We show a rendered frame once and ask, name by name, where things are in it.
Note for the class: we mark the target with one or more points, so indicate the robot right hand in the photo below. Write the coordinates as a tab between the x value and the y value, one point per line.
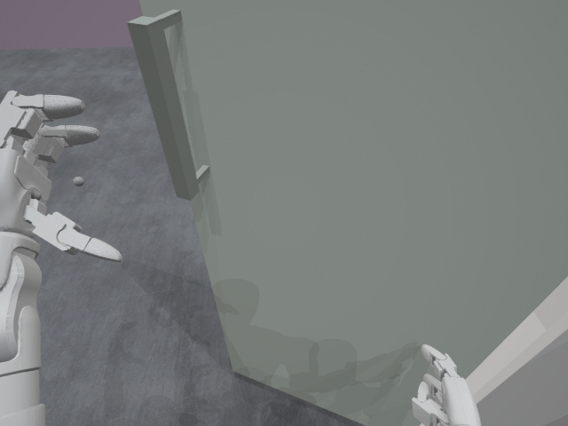
455	404

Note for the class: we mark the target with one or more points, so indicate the robot left hand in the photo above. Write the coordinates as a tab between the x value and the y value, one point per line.
21	118

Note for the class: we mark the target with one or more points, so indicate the handle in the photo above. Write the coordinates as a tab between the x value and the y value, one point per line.
149	41

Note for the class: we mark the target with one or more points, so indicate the fridge door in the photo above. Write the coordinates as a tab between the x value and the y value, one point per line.
384	174

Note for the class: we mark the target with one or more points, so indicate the left robot forearm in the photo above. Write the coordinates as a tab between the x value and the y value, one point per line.
20	332

